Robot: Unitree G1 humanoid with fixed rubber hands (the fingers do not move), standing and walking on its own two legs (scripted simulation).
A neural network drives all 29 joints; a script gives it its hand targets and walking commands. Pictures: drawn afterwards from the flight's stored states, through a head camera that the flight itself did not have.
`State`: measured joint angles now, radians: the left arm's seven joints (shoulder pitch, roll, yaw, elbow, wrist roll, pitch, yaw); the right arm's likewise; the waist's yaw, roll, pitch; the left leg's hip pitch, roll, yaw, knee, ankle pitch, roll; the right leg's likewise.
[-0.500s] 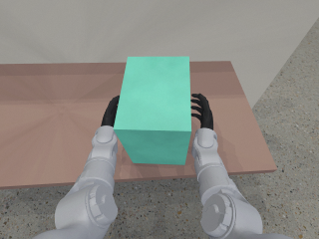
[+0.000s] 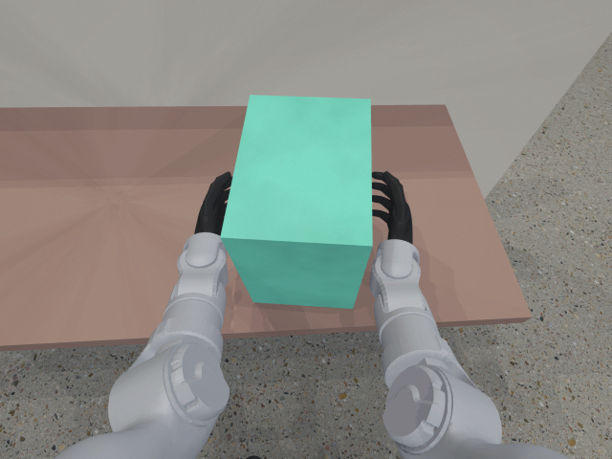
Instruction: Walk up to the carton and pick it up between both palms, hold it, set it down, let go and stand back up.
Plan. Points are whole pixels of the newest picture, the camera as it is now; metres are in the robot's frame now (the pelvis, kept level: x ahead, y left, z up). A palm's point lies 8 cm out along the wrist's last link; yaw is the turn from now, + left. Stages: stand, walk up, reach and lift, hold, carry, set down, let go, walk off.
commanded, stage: set down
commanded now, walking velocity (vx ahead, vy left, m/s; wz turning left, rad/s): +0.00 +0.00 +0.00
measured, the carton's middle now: (305, 211) +0.45 +0.02 +0.00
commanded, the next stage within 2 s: none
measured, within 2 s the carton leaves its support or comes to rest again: rests again in 0.92 s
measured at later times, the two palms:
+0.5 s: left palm (221, 227) +0.42 +0.14 +0.01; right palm (399, 236) +0.40 -0.12 +0.02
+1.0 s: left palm (174, 205) +0.43 +0.20 +0.04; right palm (401, 232) +0.40 -0.12 +0.03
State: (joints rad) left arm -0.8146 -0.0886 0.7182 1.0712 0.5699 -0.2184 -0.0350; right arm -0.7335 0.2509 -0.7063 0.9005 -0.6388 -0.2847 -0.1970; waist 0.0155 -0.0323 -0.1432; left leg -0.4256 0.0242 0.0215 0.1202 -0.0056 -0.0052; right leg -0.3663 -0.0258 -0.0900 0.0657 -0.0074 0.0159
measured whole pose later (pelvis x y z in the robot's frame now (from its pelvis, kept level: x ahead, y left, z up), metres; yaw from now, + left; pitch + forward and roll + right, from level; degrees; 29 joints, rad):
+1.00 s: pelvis +0.00 +0.02 -0.01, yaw -2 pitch +21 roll -1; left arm -0.87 0.17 0.32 1.23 0.16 -0.24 0.03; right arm -0.75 0.09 -0.38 1.07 -0.18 -0.24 -0.21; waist 0.00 -0.04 -0.24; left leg -0.57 0.03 0.06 0.29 -0.09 0.01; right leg -0.50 -0.03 -0.05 0.17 -0.04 0.03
